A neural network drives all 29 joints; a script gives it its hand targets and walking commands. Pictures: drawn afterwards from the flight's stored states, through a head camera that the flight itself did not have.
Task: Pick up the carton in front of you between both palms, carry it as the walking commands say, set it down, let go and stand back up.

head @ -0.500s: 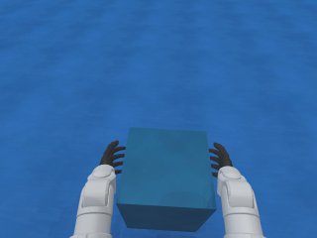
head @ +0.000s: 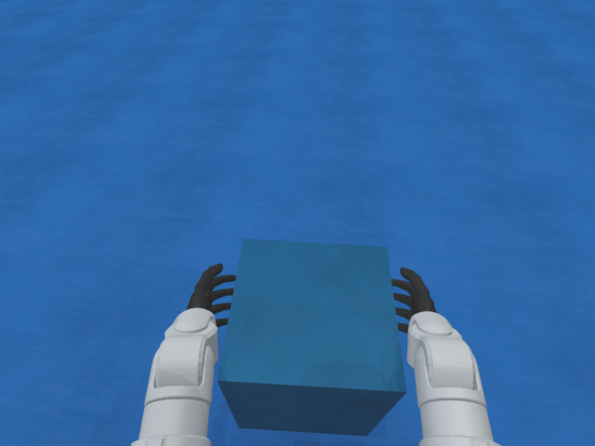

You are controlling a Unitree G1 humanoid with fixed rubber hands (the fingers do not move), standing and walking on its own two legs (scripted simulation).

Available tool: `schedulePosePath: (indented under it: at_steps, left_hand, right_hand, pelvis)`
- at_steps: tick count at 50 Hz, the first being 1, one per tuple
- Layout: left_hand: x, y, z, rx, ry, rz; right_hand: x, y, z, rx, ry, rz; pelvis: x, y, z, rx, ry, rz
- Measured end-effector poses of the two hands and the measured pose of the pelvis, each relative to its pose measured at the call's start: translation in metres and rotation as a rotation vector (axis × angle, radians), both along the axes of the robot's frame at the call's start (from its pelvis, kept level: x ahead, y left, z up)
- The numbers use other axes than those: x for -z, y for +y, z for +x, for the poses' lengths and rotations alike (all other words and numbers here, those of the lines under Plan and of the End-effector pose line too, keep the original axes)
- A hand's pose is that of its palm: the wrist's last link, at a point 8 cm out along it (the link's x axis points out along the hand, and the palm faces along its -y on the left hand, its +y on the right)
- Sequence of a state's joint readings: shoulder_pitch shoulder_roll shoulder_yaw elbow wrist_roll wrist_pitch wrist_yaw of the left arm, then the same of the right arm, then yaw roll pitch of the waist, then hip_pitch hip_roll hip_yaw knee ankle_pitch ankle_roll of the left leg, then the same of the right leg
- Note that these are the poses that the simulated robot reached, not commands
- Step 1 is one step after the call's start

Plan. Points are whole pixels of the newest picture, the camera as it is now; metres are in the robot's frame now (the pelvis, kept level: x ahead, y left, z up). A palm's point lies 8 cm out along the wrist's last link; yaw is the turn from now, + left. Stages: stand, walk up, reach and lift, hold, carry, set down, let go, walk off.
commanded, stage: carry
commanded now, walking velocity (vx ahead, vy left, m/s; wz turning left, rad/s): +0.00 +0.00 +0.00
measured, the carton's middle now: (308, 342) +0.30 +0.00 -0.05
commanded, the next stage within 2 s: hold in 0.28 s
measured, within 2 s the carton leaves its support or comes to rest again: neither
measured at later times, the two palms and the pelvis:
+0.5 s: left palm (172, 347) +0.25 +0.17 +0.04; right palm (401, 322) +0.29 -0.12 +0.05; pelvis -0.02 -0.01 +0.01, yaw +7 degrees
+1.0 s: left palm (205, 323) +0.28 +0.14 +0.04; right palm (421, 313) +0.30 -0.15 +0.04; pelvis -0.04 -0.05 -0.01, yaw +6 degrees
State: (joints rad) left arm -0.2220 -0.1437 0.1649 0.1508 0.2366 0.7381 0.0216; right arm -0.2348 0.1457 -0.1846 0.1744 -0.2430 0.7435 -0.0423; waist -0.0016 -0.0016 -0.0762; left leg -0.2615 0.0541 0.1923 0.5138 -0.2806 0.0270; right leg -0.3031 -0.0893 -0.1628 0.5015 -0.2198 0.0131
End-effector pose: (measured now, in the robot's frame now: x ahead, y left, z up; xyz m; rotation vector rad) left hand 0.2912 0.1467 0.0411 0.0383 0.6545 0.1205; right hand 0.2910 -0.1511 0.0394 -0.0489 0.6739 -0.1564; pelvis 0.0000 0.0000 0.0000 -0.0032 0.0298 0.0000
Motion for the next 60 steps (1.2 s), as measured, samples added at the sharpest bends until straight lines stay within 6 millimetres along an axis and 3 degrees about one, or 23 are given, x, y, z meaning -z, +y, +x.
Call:
schedulePosePath:
  at_steps: [15,25,31,40,46,50,53,60]
  left_hand:
    - [0.0,0.004,-0.006,-0.001,0.001,-0.001]
    - [-0.003,0.027,-0.045,-0.124,0.001,-0.003]
    - [-0.01,0.026,-0.058,-0.17,-0.005,0.002]
    - [-0.015,0.007,-0.054,-0.163,-0.007,-0.009]
    - [-0.009,0.0,-0.029,-0.133,-0.013,-0.034]
    - [0.002,-0.006,-0.008,-0.09,0.002,-0.028]
    - [0.02,-0.009,0.005,-0.058,0.03,-0.017]
    - [0.099,-0.01,0.022,-0.001,0.064,0.011]
  right_hand:
    - [0.0,0.004,-0.005,-0.002,0.001,-0.002]
    - [-0.007,0.029,-0.005,-0.151,-0.001,-0.015]
    - [-0.012,0.03,-0.006,-0.187,-0.007,-0.007]
    - [-0.013,0.01,-0.009,-0.155,-0.007,0.025]
    - [-0.01,0.002,0.003,-0.088,-0.013,0.034]
    - [0.001,-0.004,0.013,-0.045,0.0,0.034]
    - [0.019,-0.008,0.018,-0.018,0.026,0.034]
    - [0.098,-0.009,0.024,0.003,0.059,0.008]
  pelvis:
    - [-0.001,0.003,-0.005,-0.001,-0.017,-0.001]
    - [-0.008,-0.01,-0.017,-0.122,-0.141,0.014]
    - [-0.007,-0.022,-0.025,-0.151,-0.174,0.016]
    - [-0.004,-0.039,-0.035,-0.145,-0.199,0.022]
    - [0.003,-0.046,-0.039,-0.099,-0.198,0.01]
    - [0.007,-0.047,-0.039,-0.1,-0.165,0.003]
    - [0.011,-0.046,-0.039,-0.1,-0.111,-0.003]
    - [0.026,-0.038,-0.045,-0.086,0.108,-0.01]
